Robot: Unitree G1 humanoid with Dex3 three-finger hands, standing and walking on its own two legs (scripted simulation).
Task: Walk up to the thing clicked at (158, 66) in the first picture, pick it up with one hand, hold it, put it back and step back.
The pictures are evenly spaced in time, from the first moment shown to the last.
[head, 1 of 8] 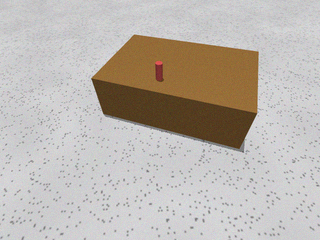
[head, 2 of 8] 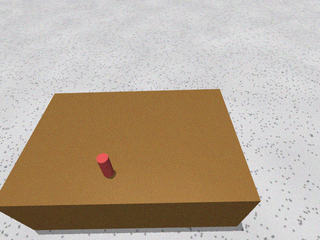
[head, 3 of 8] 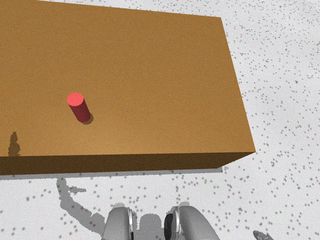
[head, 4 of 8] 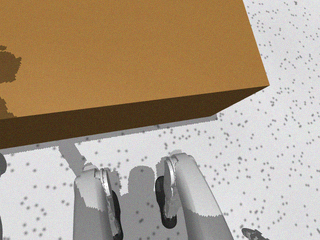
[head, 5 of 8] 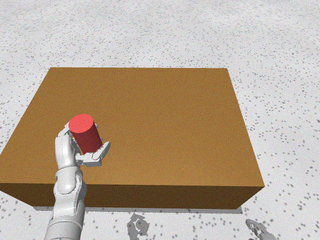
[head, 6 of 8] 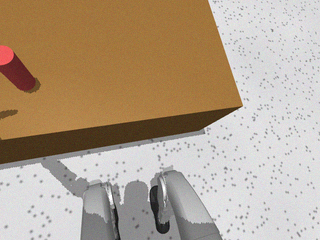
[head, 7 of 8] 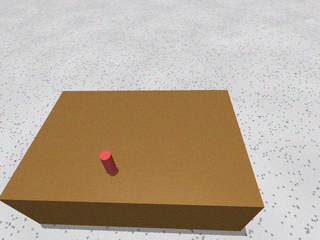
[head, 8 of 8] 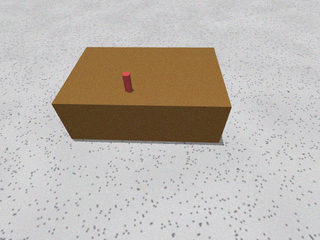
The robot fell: no
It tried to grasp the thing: yes
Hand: left
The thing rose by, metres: 0.36
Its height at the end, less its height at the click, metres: +0.00
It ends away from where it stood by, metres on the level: 0.01
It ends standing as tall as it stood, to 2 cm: yes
